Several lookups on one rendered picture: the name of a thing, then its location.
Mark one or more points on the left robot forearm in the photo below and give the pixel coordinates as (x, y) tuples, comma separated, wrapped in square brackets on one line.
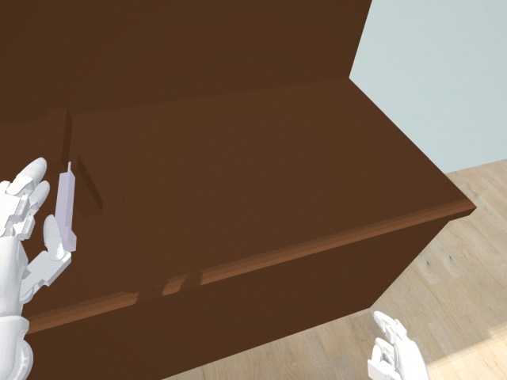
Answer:
[(16, 357)]

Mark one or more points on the tap lever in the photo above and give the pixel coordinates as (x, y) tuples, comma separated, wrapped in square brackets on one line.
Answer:
[(64, 209)]

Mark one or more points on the right robot hand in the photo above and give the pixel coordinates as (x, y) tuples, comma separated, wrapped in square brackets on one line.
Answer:
[(404, 360)]

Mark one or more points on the left robot hand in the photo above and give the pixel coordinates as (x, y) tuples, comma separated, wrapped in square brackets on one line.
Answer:
[(19, 202)]

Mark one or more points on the counter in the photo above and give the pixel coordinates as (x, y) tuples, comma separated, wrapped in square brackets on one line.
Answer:
[(233, 186)]

